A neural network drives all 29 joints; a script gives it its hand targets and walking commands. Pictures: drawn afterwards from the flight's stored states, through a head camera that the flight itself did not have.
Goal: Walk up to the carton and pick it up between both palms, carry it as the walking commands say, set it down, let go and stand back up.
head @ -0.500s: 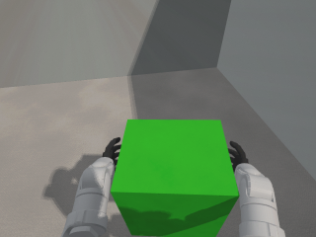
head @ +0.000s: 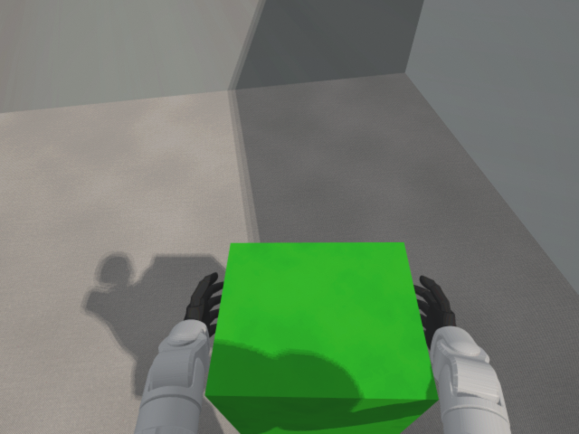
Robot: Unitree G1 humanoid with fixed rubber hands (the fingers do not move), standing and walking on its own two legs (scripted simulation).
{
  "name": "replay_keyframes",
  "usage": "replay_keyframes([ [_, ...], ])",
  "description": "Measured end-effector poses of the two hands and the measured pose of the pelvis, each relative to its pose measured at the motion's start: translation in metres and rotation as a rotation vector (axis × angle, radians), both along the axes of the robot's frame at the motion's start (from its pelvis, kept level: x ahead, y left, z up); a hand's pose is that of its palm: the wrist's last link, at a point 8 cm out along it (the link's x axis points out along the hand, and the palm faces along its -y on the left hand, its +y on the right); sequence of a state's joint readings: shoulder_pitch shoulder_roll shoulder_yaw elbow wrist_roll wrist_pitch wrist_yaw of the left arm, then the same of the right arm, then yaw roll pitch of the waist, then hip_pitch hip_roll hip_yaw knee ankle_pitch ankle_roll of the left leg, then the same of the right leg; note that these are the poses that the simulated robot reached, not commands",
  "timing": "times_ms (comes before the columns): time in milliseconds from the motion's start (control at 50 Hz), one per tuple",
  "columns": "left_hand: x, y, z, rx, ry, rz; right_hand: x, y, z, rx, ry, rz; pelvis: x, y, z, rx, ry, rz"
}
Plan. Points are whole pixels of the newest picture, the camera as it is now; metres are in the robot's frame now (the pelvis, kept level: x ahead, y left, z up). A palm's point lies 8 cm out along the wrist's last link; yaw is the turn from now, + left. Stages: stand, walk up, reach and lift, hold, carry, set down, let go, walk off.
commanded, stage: set down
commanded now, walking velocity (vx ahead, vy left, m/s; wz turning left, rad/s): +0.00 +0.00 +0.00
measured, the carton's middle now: (316, 350) +0.28 -0.02 -0.09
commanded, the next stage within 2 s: none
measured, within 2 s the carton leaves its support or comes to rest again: neither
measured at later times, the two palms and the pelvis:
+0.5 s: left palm (222, 337) +0.31 +0.13 -0.12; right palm (428, 348) +0.28 -0.21 -0.12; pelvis -0.06 +0.00 -0.05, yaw -1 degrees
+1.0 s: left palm (234, 333) +0.35 +0.12 -0.21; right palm (413, 342) +0.32 -0.22 -0.20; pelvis -0.07 +0.00 -0.13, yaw -4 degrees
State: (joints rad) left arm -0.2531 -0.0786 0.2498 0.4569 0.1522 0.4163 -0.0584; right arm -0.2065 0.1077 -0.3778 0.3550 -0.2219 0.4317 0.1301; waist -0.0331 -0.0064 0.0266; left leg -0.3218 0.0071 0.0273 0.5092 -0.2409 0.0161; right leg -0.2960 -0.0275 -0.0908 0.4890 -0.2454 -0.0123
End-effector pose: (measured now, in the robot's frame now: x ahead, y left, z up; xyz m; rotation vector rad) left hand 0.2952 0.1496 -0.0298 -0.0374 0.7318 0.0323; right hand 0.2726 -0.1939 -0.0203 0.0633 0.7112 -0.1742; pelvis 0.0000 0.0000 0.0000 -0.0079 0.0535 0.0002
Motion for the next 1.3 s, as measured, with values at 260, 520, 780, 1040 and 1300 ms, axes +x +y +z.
replay_keyframes([
  [260, 0.009, -0.006, -0.05, 0.013, -0.012, -0.011, 0.004, -0.005, -0.053, -0.032, -0.008, 0.026, -0.028, 0.002, -0.021, -0.006, 0.203, -0.006],
  [520, 0.018, -0.019, -0.096, 0.022, -0.027, -0.005, 0.011, -0.018, -0.105, -0.017, -0.025, 0.022, -0.062, -0.005, -0.057, 0.004, 0.34, -0.016],
  [780, 0.041, -0.024, -0.147, -0.011, -0.024, -0.006, 0.034, -0.024, -0.148, 0.026, -0.028, -0.028, -0.078, -0.002, -0.098, 0.011, 0.445, -0.055],
  [1040, 0.06, -0.026, -0.19, -0.014, -0.007, -0.008, 0.052, -0.026, -0.19, 0.021, -0.01, -0.027, -0.067, -0.001, -0.13, 0.016, 0.604, -0.06],
  [1300, 0.071, -0.039, -0.24, -0.002, -0.011, -0.014, 0.059, -0.038, -0.243, 0.01, -0.012, -0.02, -0.074, -0.007, -0.17, 0.031, 0.696, -0.059],
])
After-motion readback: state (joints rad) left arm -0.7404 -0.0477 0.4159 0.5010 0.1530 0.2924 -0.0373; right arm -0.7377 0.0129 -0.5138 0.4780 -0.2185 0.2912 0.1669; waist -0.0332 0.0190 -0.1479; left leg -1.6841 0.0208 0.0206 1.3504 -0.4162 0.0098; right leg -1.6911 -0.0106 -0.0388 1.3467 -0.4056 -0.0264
